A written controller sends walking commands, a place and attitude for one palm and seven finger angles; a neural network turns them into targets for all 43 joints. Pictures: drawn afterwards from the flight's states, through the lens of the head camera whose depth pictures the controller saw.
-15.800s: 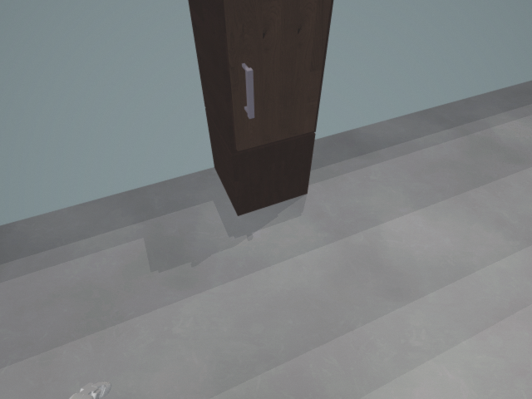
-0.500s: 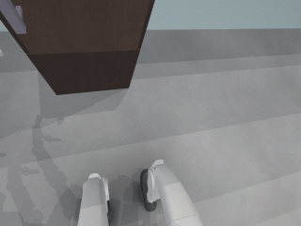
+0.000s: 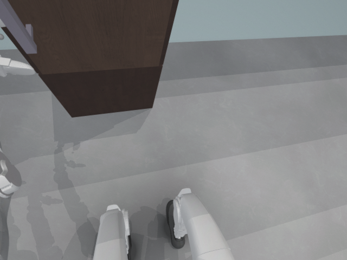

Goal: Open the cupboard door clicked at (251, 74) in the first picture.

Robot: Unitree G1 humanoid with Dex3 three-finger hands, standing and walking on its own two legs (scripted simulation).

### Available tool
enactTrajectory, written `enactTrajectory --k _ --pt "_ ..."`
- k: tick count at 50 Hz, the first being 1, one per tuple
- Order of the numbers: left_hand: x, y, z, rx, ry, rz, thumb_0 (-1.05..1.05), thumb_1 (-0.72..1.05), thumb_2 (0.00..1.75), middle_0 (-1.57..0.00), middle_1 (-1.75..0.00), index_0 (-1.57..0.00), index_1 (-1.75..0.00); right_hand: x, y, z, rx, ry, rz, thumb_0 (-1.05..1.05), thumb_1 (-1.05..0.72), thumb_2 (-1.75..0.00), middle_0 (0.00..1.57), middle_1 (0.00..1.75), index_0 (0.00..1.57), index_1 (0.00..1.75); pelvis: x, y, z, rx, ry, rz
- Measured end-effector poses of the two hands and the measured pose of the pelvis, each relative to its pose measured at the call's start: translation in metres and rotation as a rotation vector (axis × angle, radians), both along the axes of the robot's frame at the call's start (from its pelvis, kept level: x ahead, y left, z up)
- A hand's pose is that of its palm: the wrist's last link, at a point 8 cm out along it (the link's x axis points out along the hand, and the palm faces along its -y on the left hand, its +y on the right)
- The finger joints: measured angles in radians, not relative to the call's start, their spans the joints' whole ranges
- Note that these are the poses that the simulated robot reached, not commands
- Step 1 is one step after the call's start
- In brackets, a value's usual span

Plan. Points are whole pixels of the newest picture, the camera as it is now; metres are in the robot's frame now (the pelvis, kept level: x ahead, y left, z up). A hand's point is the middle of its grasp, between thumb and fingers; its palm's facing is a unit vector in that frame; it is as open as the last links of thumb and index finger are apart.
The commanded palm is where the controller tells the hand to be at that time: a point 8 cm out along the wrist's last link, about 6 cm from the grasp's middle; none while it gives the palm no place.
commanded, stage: slide the fingers in behind the handle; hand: left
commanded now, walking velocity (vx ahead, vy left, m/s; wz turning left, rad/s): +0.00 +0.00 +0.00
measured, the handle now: (9, 7) +0.60 +0.25 +0.06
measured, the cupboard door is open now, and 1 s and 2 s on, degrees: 0 0 0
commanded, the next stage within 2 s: close the thumb around the handle in 0.98 s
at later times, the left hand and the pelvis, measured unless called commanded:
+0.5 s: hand (20, 36) +0.55 +0.23 +0.05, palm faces +0.06 -1.00 -0.02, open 14.0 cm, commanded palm +0.53 +0.25 +0.04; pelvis +0.00 +0.00 +0.00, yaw +1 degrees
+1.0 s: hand (27, 37) +0.55 +0.22 +0.05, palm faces +0.07 -1.00 -0.02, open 14.0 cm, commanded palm +0.53 +0.24 +0.04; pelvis +0.00 -0.01 +0.00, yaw +1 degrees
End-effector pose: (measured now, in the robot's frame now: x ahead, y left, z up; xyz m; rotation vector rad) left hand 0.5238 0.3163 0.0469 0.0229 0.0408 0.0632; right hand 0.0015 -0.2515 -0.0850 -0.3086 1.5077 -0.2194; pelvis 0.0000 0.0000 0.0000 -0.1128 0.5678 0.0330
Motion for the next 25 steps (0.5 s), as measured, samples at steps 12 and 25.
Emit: enactTrajectory --k 12,25 --pt "-0.002 -0.015 -0.001 -0.014 -0.008 0.015 -0.01 -0.5 0.3 -0.3 -1.2 -0.3 -1.2 0.006 -0.007 0.003 -0.014 -0.029 0.006 0.0 -0.9 -0.9 0.21 0.3 0.2 0.3 0.0 -0.002 0.002 0.004 -0.011 0.002" --pt "0.002 -0.031 0.0 -0.004 -0.022 -0.006 -0.01 -0.5 0.3 -0.3 -1.2 -0.3 -1.2 0.003 -0.007 -0.001 -0.008 -0.018 0.01 0.0 -0.9 -0.9 0.2 0.3 0.2 0.3 -0.001 -0.002 0.001 0.008 -0.006 0.006"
